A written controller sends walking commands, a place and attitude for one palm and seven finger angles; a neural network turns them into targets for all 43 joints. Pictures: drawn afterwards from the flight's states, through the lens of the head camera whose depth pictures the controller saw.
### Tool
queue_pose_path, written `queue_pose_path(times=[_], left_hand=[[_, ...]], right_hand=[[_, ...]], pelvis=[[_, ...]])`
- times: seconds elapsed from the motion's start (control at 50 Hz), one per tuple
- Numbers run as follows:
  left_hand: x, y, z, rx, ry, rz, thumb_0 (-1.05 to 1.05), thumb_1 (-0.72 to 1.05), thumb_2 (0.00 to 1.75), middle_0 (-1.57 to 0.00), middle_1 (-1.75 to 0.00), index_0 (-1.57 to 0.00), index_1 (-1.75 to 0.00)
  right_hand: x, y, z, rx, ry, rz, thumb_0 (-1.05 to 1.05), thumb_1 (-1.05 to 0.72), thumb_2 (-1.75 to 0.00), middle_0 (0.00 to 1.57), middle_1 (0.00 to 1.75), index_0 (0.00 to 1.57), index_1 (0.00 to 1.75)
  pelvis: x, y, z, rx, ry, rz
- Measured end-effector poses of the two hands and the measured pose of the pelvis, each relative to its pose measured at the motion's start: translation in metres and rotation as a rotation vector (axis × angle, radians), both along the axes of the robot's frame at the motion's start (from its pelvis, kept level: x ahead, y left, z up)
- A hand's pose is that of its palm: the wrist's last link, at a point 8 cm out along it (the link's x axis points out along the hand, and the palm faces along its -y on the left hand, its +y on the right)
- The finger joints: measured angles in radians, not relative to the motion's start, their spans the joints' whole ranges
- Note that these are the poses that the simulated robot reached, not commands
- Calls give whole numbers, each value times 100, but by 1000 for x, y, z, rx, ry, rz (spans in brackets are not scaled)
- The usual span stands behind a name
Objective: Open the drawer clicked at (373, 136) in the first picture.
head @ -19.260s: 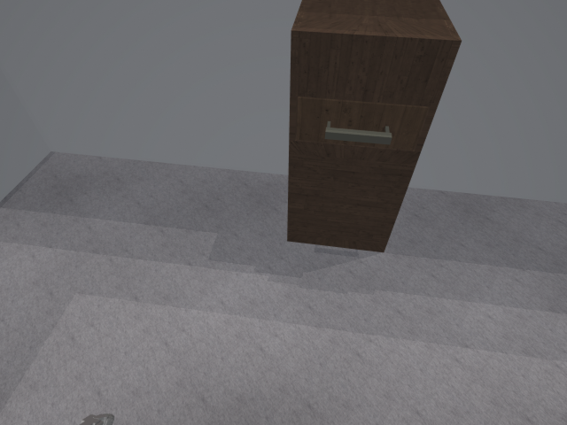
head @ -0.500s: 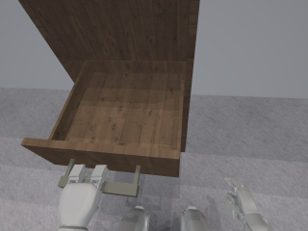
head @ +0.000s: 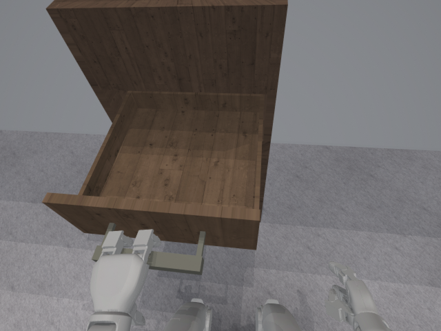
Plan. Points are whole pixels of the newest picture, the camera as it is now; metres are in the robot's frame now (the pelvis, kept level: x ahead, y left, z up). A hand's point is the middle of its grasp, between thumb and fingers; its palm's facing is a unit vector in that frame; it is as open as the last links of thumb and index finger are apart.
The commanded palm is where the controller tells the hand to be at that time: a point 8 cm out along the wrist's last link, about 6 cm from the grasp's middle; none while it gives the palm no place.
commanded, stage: lift the hand off the handle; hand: left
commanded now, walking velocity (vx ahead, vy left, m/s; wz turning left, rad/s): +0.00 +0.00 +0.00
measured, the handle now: (152, 246) +0.27 +0.16 -0.02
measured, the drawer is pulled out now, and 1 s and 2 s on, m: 0.30 0.30 0.30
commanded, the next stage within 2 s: none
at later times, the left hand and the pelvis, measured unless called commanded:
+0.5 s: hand (140, 269) +0.23 +0.17 -0.03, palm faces -0.03 -0.12 -0.99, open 13.7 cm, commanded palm +0.21 +0.17 +0.03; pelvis +0.00 +0.01 +0.02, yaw -1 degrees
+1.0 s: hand (132, 264) +0.23 +0.17 +0.01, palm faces +0.01 -0.14 -0.99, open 13.8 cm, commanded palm +0.21 +0.17 +0.07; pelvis +0.01 +0.01 +0.04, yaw -1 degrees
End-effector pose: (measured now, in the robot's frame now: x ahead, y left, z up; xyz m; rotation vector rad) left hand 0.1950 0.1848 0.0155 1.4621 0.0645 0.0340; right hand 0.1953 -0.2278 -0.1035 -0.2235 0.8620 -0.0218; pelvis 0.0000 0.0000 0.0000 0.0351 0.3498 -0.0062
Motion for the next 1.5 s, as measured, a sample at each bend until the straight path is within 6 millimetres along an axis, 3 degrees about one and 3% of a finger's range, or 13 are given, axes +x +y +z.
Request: queue_pose_path(times=[0.36, 0.94, 1.5], left_hand=[[17, -5, 1, 0, 10, -17, 0, -48, 30, -31, -120, -33, -121], [13, -6, 47, -35, -16, -9, 0, -49, 30, -32, -120, -33, -120], [13, -10, 88, -37, -47, -9, 0, -49, 30, -32, -120, -34, -121]], right_hand=[[-17, 13, 5, 19, 40, -33, 2, -90, -90, 20, 30, 20, 29], [16, 19, 46, 51, -42, 4, 1, -90, -90, 20, 30, 20, 29], [12, 14, 68, 85, -51, -10, 2, -90, -90, 20, 30, 20, 29]], pelvis=[[-1, 8, 10, -11, -19, -5], [14, 9, 35, -12, -84, -13], [18, 7, 56, -7, -149, -31]])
